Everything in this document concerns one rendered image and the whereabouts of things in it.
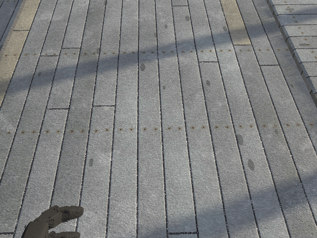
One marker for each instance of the left robot hand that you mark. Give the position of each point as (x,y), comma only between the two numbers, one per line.
(50,218)

